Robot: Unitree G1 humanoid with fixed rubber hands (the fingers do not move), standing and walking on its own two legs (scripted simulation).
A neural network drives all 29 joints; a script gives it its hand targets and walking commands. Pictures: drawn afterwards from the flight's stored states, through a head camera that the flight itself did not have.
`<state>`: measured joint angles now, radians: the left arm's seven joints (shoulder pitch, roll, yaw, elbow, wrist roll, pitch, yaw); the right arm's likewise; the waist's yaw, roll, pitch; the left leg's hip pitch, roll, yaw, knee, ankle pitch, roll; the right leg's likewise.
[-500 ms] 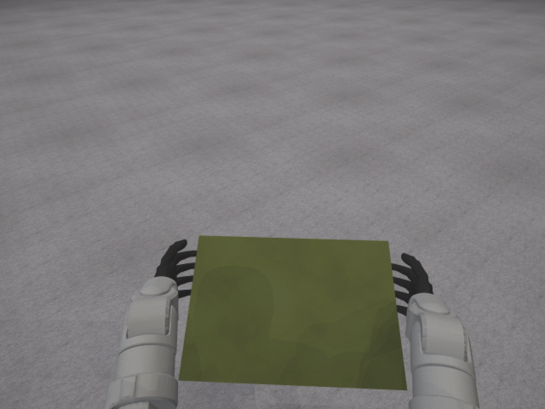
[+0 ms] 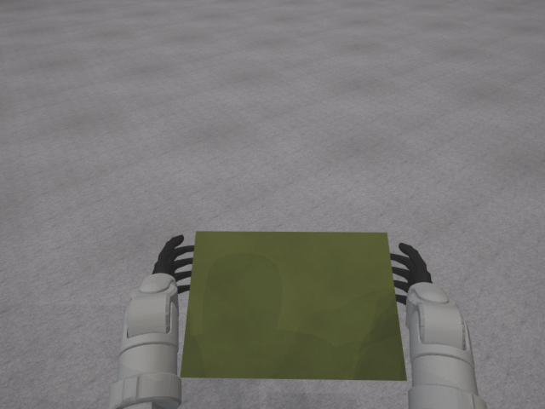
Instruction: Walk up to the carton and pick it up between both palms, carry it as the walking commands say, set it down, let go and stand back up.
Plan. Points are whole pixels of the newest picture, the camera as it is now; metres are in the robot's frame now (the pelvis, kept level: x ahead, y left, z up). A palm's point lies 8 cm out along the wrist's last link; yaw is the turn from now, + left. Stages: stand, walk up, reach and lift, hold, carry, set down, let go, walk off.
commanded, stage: reach and lift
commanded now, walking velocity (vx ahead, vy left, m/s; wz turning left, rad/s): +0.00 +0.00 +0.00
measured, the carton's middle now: (289, 307) +0.31 +0.00 -0.05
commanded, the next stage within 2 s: hold in 0.62 s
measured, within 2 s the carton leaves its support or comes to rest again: neither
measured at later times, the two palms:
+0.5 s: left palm (168, 286) +0.28 +0.19 +0.04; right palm (419, 294) +0.28 -0.19 +0.04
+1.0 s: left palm (165, 290) +0.28 +0.19 +0.04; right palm (419, 294) +0.28 -0.19 +0.04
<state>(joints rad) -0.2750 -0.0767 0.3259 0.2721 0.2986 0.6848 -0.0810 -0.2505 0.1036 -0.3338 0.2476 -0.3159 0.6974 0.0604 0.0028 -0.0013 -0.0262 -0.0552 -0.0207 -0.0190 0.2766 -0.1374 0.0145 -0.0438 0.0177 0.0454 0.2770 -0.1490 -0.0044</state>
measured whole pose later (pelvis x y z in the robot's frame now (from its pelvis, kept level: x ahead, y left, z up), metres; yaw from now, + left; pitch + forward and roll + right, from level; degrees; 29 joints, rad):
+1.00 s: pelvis +0.00 -0.01 +0.00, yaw +0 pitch -5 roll +0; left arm -0.21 -0.08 0.31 0.22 0.29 0.69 -0.07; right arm -0.20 0.11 -0.30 0.21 -0.30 0.70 0.05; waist 0.00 0.00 -0.03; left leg -0.04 -0.02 -0.03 0.27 -0.14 0.01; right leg -0.03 0.02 0.04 0.27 -0.15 -0.01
